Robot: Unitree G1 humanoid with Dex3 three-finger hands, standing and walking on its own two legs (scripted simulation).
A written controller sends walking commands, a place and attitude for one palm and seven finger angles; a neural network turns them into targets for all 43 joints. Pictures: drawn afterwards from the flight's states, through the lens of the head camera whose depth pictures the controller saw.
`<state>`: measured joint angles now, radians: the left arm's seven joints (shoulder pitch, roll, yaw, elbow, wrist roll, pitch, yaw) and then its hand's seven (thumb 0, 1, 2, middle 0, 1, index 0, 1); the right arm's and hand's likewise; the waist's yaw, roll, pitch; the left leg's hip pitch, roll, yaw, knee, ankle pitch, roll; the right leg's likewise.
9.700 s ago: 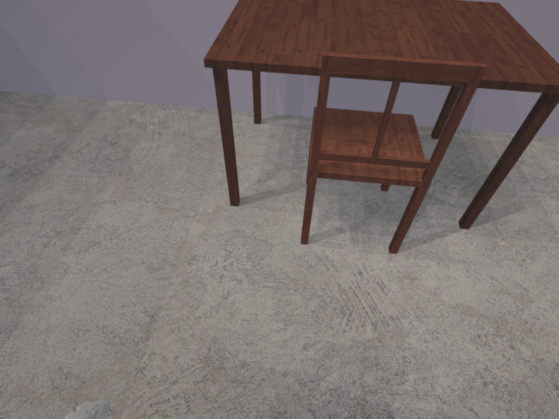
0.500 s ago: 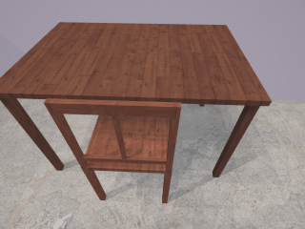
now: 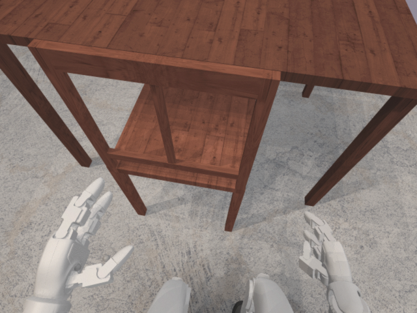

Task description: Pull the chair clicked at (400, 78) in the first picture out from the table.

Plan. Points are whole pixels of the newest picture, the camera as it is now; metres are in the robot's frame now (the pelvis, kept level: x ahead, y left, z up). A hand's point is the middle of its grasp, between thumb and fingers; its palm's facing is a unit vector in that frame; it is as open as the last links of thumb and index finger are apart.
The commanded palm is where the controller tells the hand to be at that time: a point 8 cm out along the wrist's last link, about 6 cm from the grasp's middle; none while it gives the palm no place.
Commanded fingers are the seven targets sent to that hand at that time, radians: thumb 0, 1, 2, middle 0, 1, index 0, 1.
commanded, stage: raise the hand toward the chair's back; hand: left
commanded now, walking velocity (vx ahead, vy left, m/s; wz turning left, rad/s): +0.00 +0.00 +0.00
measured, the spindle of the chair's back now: (165, 129) +0.48 +0.16 +0.01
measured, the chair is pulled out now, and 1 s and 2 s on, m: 0.00 0.00 0.00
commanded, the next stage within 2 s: aim the fingers beside a spindle in 1.46 s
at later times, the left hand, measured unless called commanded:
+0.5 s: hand (94, 234) +0.23 +0.21 +0.06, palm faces -0.06 -1.00 -0.05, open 15.4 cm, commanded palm +0.20 +0.27 +0.07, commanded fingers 0.00 -0.45 0.32 -0.06 -0.09 -0.06 -0.09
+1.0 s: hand (82, 204) +0.27 +0.24 +0.07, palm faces -0.06 -1.00 -0.07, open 16.9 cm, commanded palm +0.24 +0.29 +0.08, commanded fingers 0.00 -0.50 0.30 -0.06 -0.08 -0.06 -0.08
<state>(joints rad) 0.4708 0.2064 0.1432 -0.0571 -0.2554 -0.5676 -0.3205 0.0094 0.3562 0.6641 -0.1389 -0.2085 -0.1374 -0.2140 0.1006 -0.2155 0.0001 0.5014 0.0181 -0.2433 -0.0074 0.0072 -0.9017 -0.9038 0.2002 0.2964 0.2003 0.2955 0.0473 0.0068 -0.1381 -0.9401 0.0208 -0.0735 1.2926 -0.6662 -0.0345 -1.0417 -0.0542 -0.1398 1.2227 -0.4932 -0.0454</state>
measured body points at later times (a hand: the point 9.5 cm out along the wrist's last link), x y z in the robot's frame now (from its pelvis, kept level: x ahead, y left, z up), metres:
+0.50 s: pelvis +0.00 +0.03 +0.02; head +0.08 +0.04 +0.46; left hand +0.22 +0.26 +0.06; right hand +0.17 -0.24 -0.04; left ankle -0.02 +0.14 -0.63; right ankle +0.05 -0.10 -0.63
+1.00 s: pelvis +0.02 +0.04 +0.03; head +0.10 +0.05 +0.47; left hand +0.26 +0.29 +0.08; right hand +0.18 -0.20 -0.05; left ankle -0.02 +0.14 -0.63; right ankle +0.05 -0.10 -0.63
